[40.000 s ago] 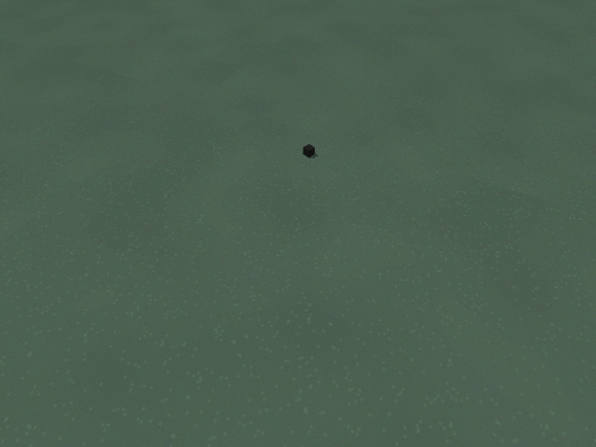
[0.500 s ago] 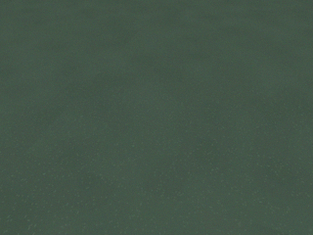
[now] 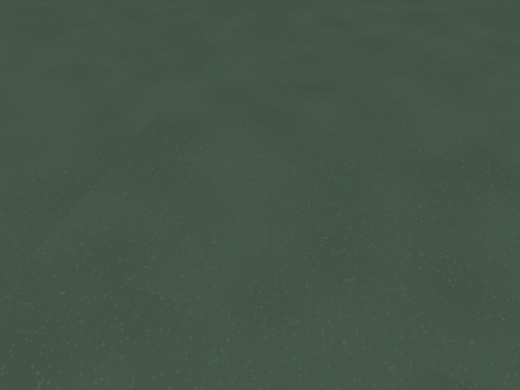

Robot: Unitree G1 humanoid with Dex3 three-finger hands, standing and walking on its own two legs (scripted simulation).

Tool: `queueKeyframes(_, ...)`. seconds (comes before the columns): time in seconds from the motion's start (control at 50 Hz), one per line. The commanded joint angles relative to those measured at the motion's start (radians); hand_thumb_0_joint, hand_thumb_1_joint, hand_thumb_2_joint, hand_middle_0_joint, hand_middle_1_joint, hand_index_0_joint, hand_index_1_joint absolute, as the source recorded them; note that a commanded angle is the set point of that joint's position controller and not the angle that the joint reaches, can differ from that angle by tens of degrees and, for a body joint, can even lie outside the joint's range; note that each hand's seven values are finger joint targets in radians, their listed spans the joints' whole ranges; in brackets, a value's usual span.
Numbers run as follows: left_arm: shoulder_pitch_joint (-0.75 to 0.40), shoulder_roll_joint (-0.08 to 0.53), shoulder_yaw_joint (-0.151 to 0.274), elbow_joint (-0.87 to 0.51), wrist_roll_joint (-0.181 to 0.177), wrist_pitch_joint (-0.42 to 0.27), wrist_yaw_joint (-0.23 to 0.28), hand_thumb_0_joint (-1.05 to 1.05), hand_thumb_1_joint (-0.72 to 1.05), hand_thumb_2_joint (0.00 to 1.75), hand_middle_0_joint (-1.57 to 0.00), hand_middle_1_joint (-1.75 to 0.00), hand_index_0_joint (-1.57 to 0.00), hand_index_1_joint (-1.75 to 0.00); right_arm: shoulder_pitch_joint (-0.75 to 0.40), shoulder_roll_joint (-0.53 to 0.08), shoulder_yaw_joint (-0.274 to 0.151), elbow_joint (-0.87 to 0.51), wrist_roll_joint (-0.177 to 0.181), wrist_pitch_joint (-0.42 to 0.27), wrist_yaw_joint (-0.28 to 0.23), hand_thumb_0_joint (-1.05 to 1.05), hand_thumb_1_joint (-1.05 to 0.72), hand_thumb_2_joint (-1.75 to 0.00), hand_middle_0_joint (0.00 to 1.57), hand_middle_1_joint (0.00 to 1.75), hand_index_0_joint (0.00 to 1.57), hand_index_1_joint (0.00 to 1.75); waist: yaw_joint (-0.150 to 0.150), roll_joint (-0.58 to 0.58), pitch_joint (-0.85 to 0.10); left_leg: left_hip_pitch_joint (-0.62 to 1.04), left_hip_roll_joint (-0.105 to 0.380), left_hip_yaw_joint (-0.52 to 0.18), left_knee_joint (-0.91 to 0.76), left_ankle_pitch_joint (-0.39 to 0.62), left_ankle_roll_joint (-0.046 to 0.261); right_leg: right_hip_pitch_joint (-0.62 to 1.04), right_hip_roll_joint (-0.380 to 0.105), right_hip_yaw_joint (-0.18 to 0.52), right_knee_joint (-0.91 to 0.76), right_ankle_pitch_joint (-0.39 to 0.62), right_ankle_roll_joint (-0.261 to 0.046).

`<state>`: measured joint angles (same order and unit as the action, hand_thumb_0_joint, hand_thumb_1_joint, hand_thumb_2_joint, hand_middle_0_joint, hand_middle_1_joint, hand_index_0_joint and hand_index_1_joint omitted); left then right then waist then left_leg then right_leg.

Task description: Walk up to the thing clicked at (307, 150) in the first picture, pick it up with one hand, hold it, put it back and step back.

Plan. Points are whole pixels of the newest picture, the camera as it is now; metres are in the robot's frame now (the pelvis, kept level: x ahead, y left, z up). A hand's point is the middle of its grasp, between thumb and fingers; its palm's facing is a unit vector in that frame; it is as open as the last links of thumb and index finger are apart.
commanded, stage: stand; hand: left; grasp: from above
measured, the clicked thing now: out of the picture +0.27 +0.23 -0.76
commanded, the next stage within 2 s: step back in 0.98 s
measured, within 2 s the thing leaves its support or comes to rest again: neither
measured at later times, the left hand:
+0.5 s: hand out of the picture +0.07 +0.24 -0.16, palm faces +0.00 -0.95 -0.32, open 7.4 cm
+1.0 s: hand out of the picture +0.08 +0.25 -0.15, palm faces -0.01 -0.94 -0.34, open 7.4 cm
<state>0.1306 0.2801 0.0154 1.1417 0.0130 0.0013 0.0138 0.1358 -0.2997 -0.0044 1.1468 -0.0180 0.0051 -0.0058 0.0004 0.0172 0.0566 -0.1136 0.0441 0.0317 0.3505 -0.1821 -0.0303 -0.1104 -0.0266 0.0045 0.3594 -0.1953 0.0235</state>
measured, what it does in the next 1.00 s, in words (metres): stands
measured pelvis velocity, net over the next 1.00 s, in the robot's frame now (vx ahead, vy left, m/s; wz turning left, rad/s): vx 0.00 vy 0.00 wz -0.01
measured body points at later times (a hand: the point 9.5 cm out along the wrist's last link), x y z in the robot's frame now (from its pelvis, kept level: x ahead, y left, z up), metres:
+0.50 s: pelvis +0.01 +0.00 +0.00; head +0.01 +0.00 +0.45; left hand +0.07 +0.29 -0.14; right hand +0.07 -0.28 -0.14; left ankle +0.01 +0.14 -0.75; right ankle +0.00 -0.13 -0.75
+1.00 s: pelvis +0.00 +0.00 +0.00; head +0.01 -0.01 +0.45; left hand +0.08 +0.30 -0.13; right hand +0.07 -0.30 -0.14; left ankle +0.01 +0.14 -0.75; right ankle +0.00 -0.13 -0.75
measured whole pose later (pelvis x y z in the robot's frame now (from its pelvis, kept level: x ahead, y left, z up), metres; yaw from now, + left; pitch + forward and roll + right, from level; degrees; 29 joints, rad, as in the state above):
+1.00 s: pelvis +0.00 +0.00 +0.00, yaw -1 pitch -2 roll +0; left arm 0.12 0.33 0.01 1.11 0.00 0.00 0.00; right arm 0.11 -0.34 -0.01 1.13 -0.01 0.00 0.01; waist 0.00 0.01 0.06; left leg -0.12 0.05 0.04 0.35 -0.18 -0.03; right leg -0.12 -0.02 0.01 0.36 -0.20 0.02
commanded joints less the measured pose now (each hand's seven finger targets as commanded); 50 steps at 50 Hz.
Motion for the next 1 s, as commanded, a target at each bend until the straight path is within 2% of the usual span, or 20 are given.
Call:
queueKeyframes(0.0,-0.007,0.188,0.037,-0.042,0.004,-0.017,0.011,0.00,0.90,0.90,-0.20,-0.30,-0.20,-0.30,-0.020,-0.183,-0.035,-0.041,0.001,-0.022,-0.014,0.00,-0.90,-0.90,0.20,0.30,0.20,0.30,0.001,-0.023,-0.044,0.021,0.079,-0.071,-0.060,0.096,0.039,-0.025,-0.082,0.062,-0.065,0.135,-0.026)
queueKeyframes(0.04,-0.018,0.207,0.042,-0.052,0.004,-0.022,0.011,0.00,0.90,0.90,-0.20,-0.30,-0.20,-0.30,-0.035,-0.206,-0.043,-0.049,0.000,-0.028,-0.014,0.00,-0.90,-0.90,0.20,0.30,0.20,0.30,0.000,-0.026,-0.061,0.046,0.086,-0.070,-0.045,0.144,0.039,-0.023,-0.090,0.069,-0.060,0.177,-0.027)
queueKeyframes(0.06,-0.017,0.191,0.038,-0.046,0.002,-0.021,0.012,0.00,0.90,0.90,-0.20,-0.30,-0.20,-0.30,-0.026,-0.182,-0.038,-0.041,0.003,-0.026,-0.014,0.00,-0.90,-0.90,0.20,0.30,0.20,0.30,-0.004,-0.027,-0.061,0.040,0.085,-0.070,-0.049,0.140,0.038,-0.024,-0.086,0.064,-0.057,0.166,-0.027)
queueKeyframes(0.1,-0.011,0.180,0.035,-0.047,0.004,-0.021,0.013,0.00,0.90,0.90,-0.20,-0.30,-0.20,-0.30,-0.025,-0.178,-0.041,-0.039,0.001,-0.023,-0.015,0.00,-0.90,-0.90,0.20,0.30,0.20,0.30,-0.002,-0.023,-0.071,0.049,0.082,-0.064,-0.039,0.148,0.041,-0.015,-0.088,0.066,-0.057,0.194,-0.027)
queueKeyframes(0.16,-0.016,0.180,0.035,-0.047,0.003,-0.020,0.013,0.00,0.90,0.90,-0.20,-0.30,-0.20,-0.30,-0.024,-0.170,-0.039,-0.037,0.000,-0.019,-0.013,0.00,-0.90,-0.90,0.20,0.30,0.20,0.30,-0.004,-0.028,-0.045,0.022,0.077,-0.060,-0.051,0.092,0.039,-0.025,-0.083,0.066,-0.066,0.141,-0.026)
queueKeyframes(0.22,-0.026,0.199,0.040,-0.056,0.004,-0.022,0.013,0.00,0.90,0.90,-0.20,-0.30,-0.20,-0.30,-0.029,-0.184,-0.045,-0.044,0.000,-0.022,-0.014,0.00,-0.90,-0.90,0.20,0.30,0.20,0.30,-0.007,-0.013,-0.054,0.021,0.081,-0.060,-0.049,0.118,0.037,-0.013,-0.088,0.068,-0.055,0.173,-0.027)
queueKeyframes(0.26,-0.009,0.173,0.033,-0.048,0.004,-0.020,0.012,0.00,0.90,0.90,-0.20,-0.30,-0.20,-0.30,-0.032,-0.162,-0.039,-0.039,0.003,-0.022,-0.013,0.00,-0.90,-0.90,0.20,0.30,0.20,0.30,-0.001,-0.011,-0.065,0.030,0.082,-0.060,-0.045,0.126,0.040,-0.013,-0.083,0.060,-0.053,0.177,-0.027)
queueKeyframes(0.32,-0.026,0.208,0.044,-0.061,0.004,-0.025,0.013,0.00,0.90,0.90,-0.20,-0.30,-0.20,-0.30,-0.031,-0.196,-0.047,-0.049,0.001,-0.027,-0.014,0.00,-0.90,-0.90,0.20,0.30,0.20,0.30,-0.006,-0.025,-0.071,0.042,0.086,-0.059,-0.043,0.162,0.041,-0.008,-0.091,0.069,-0.051,0.219,-0.026)
queueKeyframes(0.4,-0.022,0.206,0.041,-0.059,0.004,-0.022,0.011,0.00,0.90,0.90,-0.20,-0.30,-0.20,-0.30,-0.043,-0.192,-0.046,-0.050,0.001,-0.028,-0.014,0.00,-0.90,-0.90,0.20,0.30,0.20,0.30,-0.001,-0.016,-0.055,0.046,0.089,-0.066,-0.061,0.144,0.036,-0.028,-0.085,0.058,-0.050,0.167,-0.027)
queueKeyframes(0.42,-0.029,0.215,0.045,-0.066,0.004,-0.024,0.012,0.00,0.90,0.90,-0.20,-0.30,-0.20,-0.30,-0.042,-0.210,-0.052,-0.056,-0.001,-0.030,-0.015,0.00,-0.90,-0.90,0.20,0.30,0.20,0.30,-0.004,-0.014,-0.069,0.050,0.092,-0.063,-0.050,0.163,0.041,-0.012,-0.092,0.066,-0.052,0.191,-0.029)
queueKeyframes(0.5,-0.032,0.221,0.045,-0.065,0.002,-0.022,0.007,0.00,0.90,0.90,-0.20,-0.30,-0.20,-0.30,-0.043,-0.209,-0.050,-0.055,0.000,-0.029,-0.013,0.00,-0.90,-0.90,0.20,0.30,0.20,0.30,-0.005,-0.008,-0.029,0.011,0.088,-0.069,-0.078,0.061,0.037,-0.030,-0.087,0.068,-0.068,0.097,-0.029)
queueKeyframes(0.56,-0.032,0.226,0.043,-0.066,0.003,-0.024,0.005,0.00,0.90,0.90,-0.20,-0.30,-0.20,-0.30,-0.052,-0.216,-0.053,-0.058,0.000,-0.029,-0.007,0.00,-0.90,-0.90,0.20,0.30,0.20,0.30,-0.004,-0.029,-0.038,0.032,0.091,-0.074,-0.074,0.052,0.039,-0.046,-0.085,0.066,-0.072,0.070,-0.030)
queueKeyframes(0.64,-0.042,0.241,0.045,-0.073,0.003,-0.026,0.003,0.00,0.90,0.90,-0.20,-0.30,-0.20,-0.30,-0.053,-0.226,-0.053,-0.059,0.000,-0.030,-0.006,0.00,-0.90,-0.90,0.20,0.30,0.20,0.30,-0.008,-0.019,-0.045,0.025,0.090,-0.072,-0.075,0.038,0.042,-0.035,-0.093,0.080,-0.076,0.092,-0.033)
queueKeyframes(0.72,-0.046,0.248,0.044,-0.080,0.001,-0.030,0.002,0.00,0.90,0.90,-0.20,-0.30,-0.20,-0.30,-0.055,-0.236,-0.051,-0.064,0.002,-0.032,-0.004,0.00,-0.90,-0.90,0.20,0.30,0.20,0.30,-0.008,-0.022,-0.073,0.050,0.096,-0.067,-0.061,0.108,0.044,-0.023,-0.098,0.081,-0.069,0.160,-0.032)
queueKeyframes(0.94,-0.043,0.258,0.038,-0.077,-0.001,-0.028,0.000,0.00,0.90,0.90,-0.20,-0.30,-0.20,-0.30,-0.064,-0.243,-0.047,-0.063,0.002,-0.027,-0.002,0.00,-0.90,-0.90,0.20,0.30,0.20,0.30,-0.005,-0.020,-0.054,0.042,0.094,-0.069,-0.068,0.070,0.039,-0.038,-0.093,0.077,-0.081,0.108,-0.033)
queueKeyframes(0.96,-0.066,0.343,0.065,-0.106,-0.022,-0.014,0.002,0.00,0.90,0.90,-0.20,-0.30,-0.20,-0.30,-0.085,-0.314,-0.073,-0.088,0.019,-0.010,0.003,0.00,-0.90,-0.90,0.20,0.30,0.20,0.30,-0.019,-0.034,0.047,-0.051,0.086,-0.084,0.025,0.244,0.055,-0.117,-0.082,0.088,0.015,0.308,-0.047)
queueKeyframes(0.98,-0.059,0.333,0.066,-0.123,-0.027,-0.009,0.005,0.00,0.90,0.90,-0.20,-0.30,-0.20,-0.30,-0.062,-0.308,-0.074,-0.101,0.028,-0.004,0.002,0.00,-0.90,-0.90,0.20,0.30,0.20,0.30,-0.023,-0.024,0.008,-0.054,0.091,-0.074,0.045,0.287,0.065,-0.100,-0.078,0.076,0.057,0.335,-0.055)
